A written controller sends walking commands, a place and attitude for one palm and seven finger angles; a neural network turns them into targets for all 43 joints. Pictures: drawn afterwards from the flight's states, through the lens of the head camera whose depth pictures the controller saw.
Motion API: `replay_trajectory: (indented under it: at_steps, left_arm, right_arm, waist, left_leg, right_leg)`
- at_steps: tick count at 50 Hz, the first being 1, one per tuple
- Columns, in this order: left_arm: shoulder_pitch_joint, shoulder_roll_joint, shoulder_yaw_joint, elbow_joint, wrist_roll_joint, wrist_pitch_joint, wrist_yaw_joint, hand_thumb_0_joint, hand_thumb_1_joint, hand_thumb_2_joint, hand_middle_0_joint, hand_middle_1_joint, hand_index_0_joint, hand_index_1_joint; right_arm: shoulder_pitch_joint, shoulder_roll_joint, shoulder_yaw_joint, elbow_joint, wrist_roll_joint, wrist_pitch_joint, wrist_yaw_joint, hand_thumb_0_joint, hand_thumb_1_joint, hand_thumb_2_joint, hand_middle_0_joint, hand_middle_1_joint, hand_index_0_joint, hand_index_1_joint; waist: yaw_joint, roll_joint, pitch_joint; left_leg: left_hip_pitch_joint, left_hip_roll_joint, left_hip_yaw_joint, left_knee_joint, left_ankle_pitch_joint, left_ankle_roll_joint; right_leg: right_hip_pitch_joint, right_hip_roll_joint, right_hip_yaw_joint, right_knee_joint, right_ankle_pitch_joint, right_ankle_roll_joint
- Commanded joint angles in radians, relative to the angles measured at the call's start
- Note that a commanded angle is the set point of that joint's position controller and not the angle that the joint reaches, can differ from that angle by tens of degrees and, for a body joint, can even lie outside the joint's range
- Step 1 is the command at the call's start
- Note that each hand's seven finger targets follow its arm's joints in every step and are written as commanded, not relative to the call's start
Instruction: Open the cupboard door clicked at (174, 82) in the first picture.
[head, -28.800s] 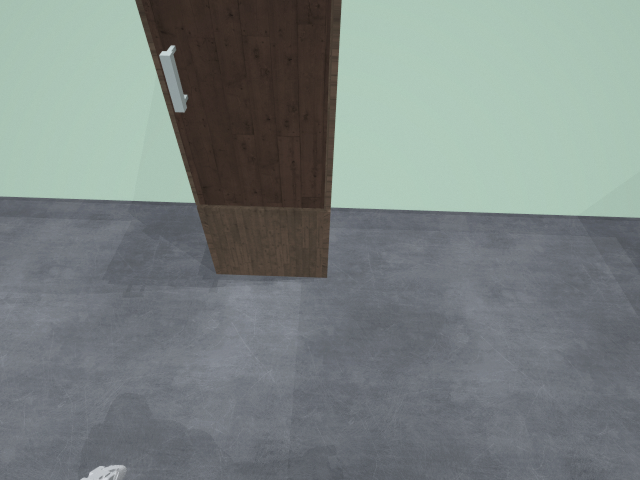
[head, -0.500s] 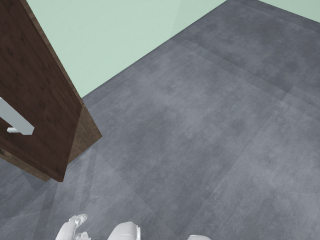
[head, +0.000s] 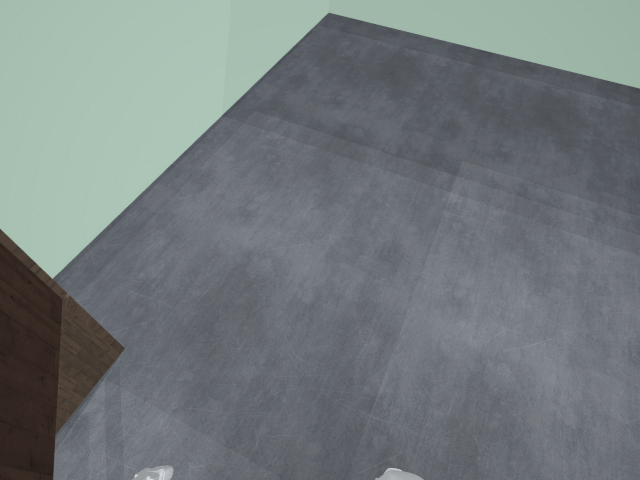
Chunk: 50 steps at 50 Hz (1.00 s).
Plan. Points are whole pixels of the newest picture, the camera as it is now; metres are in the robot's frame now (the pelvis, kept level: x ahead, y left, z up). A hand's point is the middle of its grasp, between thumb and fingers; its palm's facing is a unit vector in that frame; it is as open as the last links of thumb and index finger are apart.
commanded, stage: walk to a spot facing it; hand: left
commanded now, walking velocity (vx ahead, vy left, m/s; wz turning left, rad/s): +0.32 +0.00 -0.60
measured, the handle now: out of the picture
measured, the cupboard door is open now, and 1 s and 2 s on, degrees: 44 44 44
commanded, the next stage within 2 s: turn to face it in 1.52 s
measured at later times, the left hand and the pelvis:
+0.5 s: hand (216, 398) +0.26 +0.18 -0.20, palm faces -0.21 -0.97 -0.15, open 7.4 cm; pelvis +0.19 +0.00 -0.02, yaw -15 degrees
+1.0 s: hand (337, 242) +0.56 -0.02 -0.17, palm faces -0.45 -0.88 -0.18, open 7.4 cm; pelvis +0.39 -0.12 -0.01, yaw -25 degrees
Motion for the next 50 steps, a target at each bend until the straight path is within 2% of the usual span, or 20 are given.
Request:
replay_trajectory:
  at_steps: [1, 2, 3, 4, 5, 9, 15, 18, 19, 20, 21, 23, 27, 38, 41, 42, 43, 44, 47, 50]
  left_arm:
    - [-0.05, 0.047, 0.011, -0.092, 0.0, -0.057, -0.001, 0.0, 0.9, 0.9, -0.2, -0.3, -0.2, -0.3]
    - [0.066, 0.085, 0.023, -0.05, 0.0, -0.064, 0.007, 0.0, 0.9, 0.9, -0.2, -0.3, -0.2, -0.3]
    - [0.226, 0.19, 0.049, -0.006, 0.004, -0.077, 0.021, 0.0, 0.9, 0.9, -0.2, -0.3, -0.2, -0.3]
    - [0.324, 0.292, 0.072, 0.027, -0.014, -0.077, 0.038, 0.0, 0.9, 0.9, -0.2, -0.3, -0.2, -0.3]
    - [0.3, 0.263, 0.066, 0.023, -0.019, -0.076, 0.057, 0.0, 0.9, 0.9, -0.2, -0.3, -0.2, -0.3]
    - [0.089, 0.147, 0.03, -0.024, -0.007, -0.094, 0.062, 0.0, 0.9, 0.9, -0.2, -0.3, -0.2, -0.3]
    - [0.083, 0.178, 0.039, 0.008, -0.002, -0.106, 0.044, 0.0, 0.9, 0.9, -0.2, -0.3, -0.2, -0.3]
    - [0.032, 0.148, 0.038, 0.003, -0.011, -0.099, 0.044, 0.0, 0.9, 0.9, -0.2, -0.3, -0.2, -0.3]
    - [0.039, 0.091, 0.027, -0.009, -0.015, -0.098, 0.04, 0.0, 0.9, 0.9, -0.2, -0.3, -0.2, -0.3]
    - [0.087, 0.026, 0.009, -0.027, -0.022, -0.096, 0.032, 0.0, 0.9, 0.9, -0.2, -0.3, -0.2, -0.3]
    - [0.022, 0.056, 0.013, -0.05, -0.01, -0.106, 0.034, 0.0, 0.9, 0.9, -0.2, -0.3, -0.2, -0.3]
    - [-0.038, 0.046, 0.017, -0.031, -0.001, -0.108, 0.023, 0.0, 0.9, 0.9, -0.2, -0.3, -0.2, -0.3]
    - [0.029, -0.004, 0.002, 0.004, 0.004, -0.075, 0.008, 0.0, 0.9, 0.9, -0.2, -0.3, -0.2, -0.3]
    - [-0.198, -0.018, -0.018, -0.052, 0.001, -0.077, 0.011, 0.0, 0.9, 0.9, -0.2, -0.3, -0.2, -0.3]
    - [0.015, 0.026, -0.004, 0.019, 0.0, -0.092, 0.021, 0.0, 0.9, 0.9, -0.2, -0.3, -0.2, -0.3]
    - [0.193, 0.089, 0.015, 0.073, 0.002, -0.104, 0.03, 0.0, 0.9, 0.9, -0.2, -0.3, -0.2, -0.3]
    - [0.355, 0.21, 0.053, 0.116, 0.0, -0.112, 0.049, 0.0, 0.9, 0.9, -0.2, -0.3, -0.2, -0.3]
    - [0.357, 0.256, 0.052, 0.125, -0.03, -0.107, 0.055, 0.0, 0.9, 0.9, -0.2, -0.3, -0.2, -0.3]
    - [0.142, 0.098, 0.007, 0.077, -0.026, -0.11, 0.072, 0.0, 0.9, 0.9, -0.2, -0.3, -0.2, -0.3]
    - [0.088, 0.057, -0.006, 0.08, -0.013, -0.132, 0.07, 0.0, 0.9, 0.9, -0.2, -0.3, -0.2, -0.3]
  right_arm:
    - [0.052, -0.206, -0.057, -0.031, 0.004, -0.005, -0.001, 0.0, -0.9, -0.9, 0.2, 0.3, 0.2, 0.3]
    - [0.021, -0.198, -0.055, -0.04, 0.011, -0.006, 0.004, 0.0, -0.9, -0.9, 0.2, 0.3, 0.2, 0.3]
    - [-0.031, -0.144, -0.04, -0.074, 0.031, -0.008, 0.016, 0.0, -0.9, -0.9, 0.2, 0.3, 0.2, 0.3]
    - [-0.151, -0.115, -0.027, -0.141, 0.032, -0.007, 0.017, 0.0, -0.9, -0.9, 0.2, 0.3, 0.2, 0.3]
    - [-0.191, -0.155, -0.04, -0.145, 0.026, -0.004, 0.014, 0.0, -0.9, -0.9, 0.2, 0.3, 0.2, 0.3]
    - [-0.133, -0.121, -0.045, -0.073, 0.017, 0.008, 0.02, 0.0, -0.9, -0.9, 0.2, 0.3, 0.2, 0.3]
    - [-0.131, -0.086, -0.042, -0.079, 0.023, -0.015, 0.031, 0.0, -0.9, -0.9, 0.2, 0.3, 0.2, 0.3]
    - [0.032, -0.135, -0.051, -0.023, 0.021, -0.037, 0.014, 0.0, -0.9, -0.9, 0.2, 0.3, 0.2, 0.3]
    - [0.18, -0.218, -0.071, 0.016, 0.009, -0.046, 0.001, 0.0, -0.9, -0.9, 0.2, 0.3, 0.2, 0.3]
    - [0.291, -0.321, -0.09, 0.029, -0.009, -0.049, -0.008, 0.0, -0.9, -0.9, 0.2, 0.3, 0.2, 0.3]
    - [0.269, -0.293, -0.075, 0.024, -0.006, -0.041, -0.012, 0.0, -0.9, -0.9, 0.2, 0.3, 0.2, 0.3]
    - [0.113, -0.183, -0.05, -0.013, 0.0, -0.045, -0.01, 0.0, -0.9, -0.9, 0.2, 0.3, 0.2, 0.3]
    - [0.093, -0.106, -0.027, 0.016, 0.014, -0.072, -0.017, 0.0, -0.9, -0.9, 0.2, 0.3, 0.2, 0.3]
    - [0.22, -0.11, -0.02, 0.108, 0.0, -0.044, -0.003, 0.0, -0.9, -0.9, 0.2, 0.3, 0.2, 0.3]
    - [0.18, -0.132, -0.018, 0.117, 0.009, -0.034, -0.003, 0.0, -0.9, -0.9, 0.2, 0.3, 0.2, 0.3]
    - [0.14, -0.124, -0.016, 0.105, 0.024, -0.038, 0.005, 0.0, -0.9, -0.9, 0.2, 0.3, 0.2, 0.3]
    - [0.152, -0.063, -0.009, 0.073, 0.044, -0.042, 0.007, 0.0, -0.9, -0.9, 0.2, 0.3, 0.2, 0.3]
    - [0.076, -0.068, -0.017, 0.045, 0.043, -0.042, 0.004, 0.0, -0.9, -0.9, 0.2, 0.3, 0.2, 0.3]
    - [-0.004, -0.041, -0.028, 0.061, 0.025, -0.024, 0.001, 0.0, -0.9, -0.9, 0.2, 0.3, 0.2, 0.3]
    - [0.1, 0.004, -0.024, 0.112, 0.018, 0.001, 0.011, 0.0, -0.9, -0.9, 0.2, 0.3, 0.2, 0.3]
  waist:
    - [0.001, 0.118, -0.078]
    - [0.064, 0.041, -0.107]
    - [0.149, -0.205, -0.171]
    - [0.196, -0.367, -0.123]
    - [0.174, -0.221, -0.07]
    - [0.033, -0.193, 0.001]
    - [0.015, -0.147, -0.009]
    - [-0.074, -0.06, -0.033]
    - [-0.136, 0.133, -0.111]
    - [-0.146, 0.401, -0.2]
    - [-0.137, 0.282, -0.163]
    - [-0.058, 0.157, 0.01]
    - [0.001, 0.12, -0.056]
    - [-0.045, 0.101, 0.027]
    - [0.067, 0.09, -0.074]
    - [0.151, 0.026, -0.165]
    - [0.199, -0.243, -0.304]
    - [0.184, -0.242, -0.261]
    - [0.059, -0.105, -0.036]
    - [-0.027, -0.128, -0.048]
  left_leg:
    - [0.01, 0.201, -0.093, -0.065, -0.025, 0.081]
    - [-0.097, 0.15, -0.036, 0.092, 0.014, 0.046]
    - [-0.355, 0.052, 0.064, 0.399, -0.053, -0.002]
    - [-0.612, -0.059, -0.032, 0.648, -0.38, -0.035]
    - [-0.665, -0.019, -0.173, 0.727, -0.307, -0.029]
    - [-0.454, 0.006, -0.195, 0.583, -0.075, -0.051]
    - [-0.244, -0.075, -0.136, 0.253, 0.014, -0.041]
    - [0.082, -0.1, -0.124, 0.058, 0.081, -0.027]
    - [0.252, 0.038, -0.315, -0.028, -0.075, 0.021]
    - [0.388, 0.329, -0.707, -0.179, -0.2, 0.128]
    - [0.296, 0.386, -0.815, -0.246, -0.272, 0.19]
    - [0.052, 0.314, -0.628, -0.277, -0.221, 0.145]
    - [0.087, 0.196, -0.261, -0.247, 0.203, 0.104]
    - [0.139, 0.204, -0.058, -0.228, 0.383, 0.118]
    - [0.112, 0.169, 0.004, 0.045, 0.66, 0.077]
    - [-0.06, 0.124, 0.036, 0.268, 0.603, 0.042]
    - [-0.378, -0.024, 0.061, 0.628, -0.004, -0.011]
    - [-0.527, -0.076, -0.084, 0.865, -0.334, -0.013]
    - [-0.474, 0.043, -0.222, 0.805, -0.078, -0.012]
    - [-0.338, 0.025, -0.182, 0.606, -0.022, -0.029]
  right_leg:
    - [0.17, 0.057, -0.085, -0.235, 0.056, -0.03]
    - [0.362, 0.062, -0.068, -0.3, 0.077, -0.062]
    - [0.624, -0.151, 0.254, -0.423, -0.116, -0.156]
    - [0.669, -0.354, 0.634, -0.549, -0.039, -0.271]
    - [0.6, -0.364, 0.644, -0.556, -0.087, -0.312]
    - [0.302, -0.197, 0.31, -0.555, 0.121, -0.216]
    - [0.237, -0.144, 0.268, -0.513, 0.118, -0.195]
    - [0.089, -0.078, 0.221, -0.348, 0.127, -0.146]
    - [-0.012, 0.014, 0.158, -0.079, 0.093, -0.105]
    - [-0.215, 0.136, 0.027, 0.3, -0.213, -0.05]
    - [-0.28, 0.081, 0.128, 0.473, -0.186, -0.071]
    - [-0.309, -0.022, 0.134, 0.588, 0.036, -0.062]
    - [-0.247, -0.04, 0.092, 0.454, 0.163, -0.028]
    - [-0.096, 0.003, -0.047, -0.089, 0.184, -0.062]
    - [0.232, 0.079, -0.102, -0.209, 0.183, -0.106]
    - [0.532, 0.025, -0.016, -0.234, 0.19, -0.146]
    - [0.835, -0.279, 0.429, -0.33, 0.169, -0.26]
    - [0.792, -0.402, 0.625, -0.464, 0.305, -0.321]
    - [0.369, -0.277, 0.346, -0.521, 0.333, -0.239]
    - [0.253, -0.182, 0.167, -0.557, 0.382, -0.202]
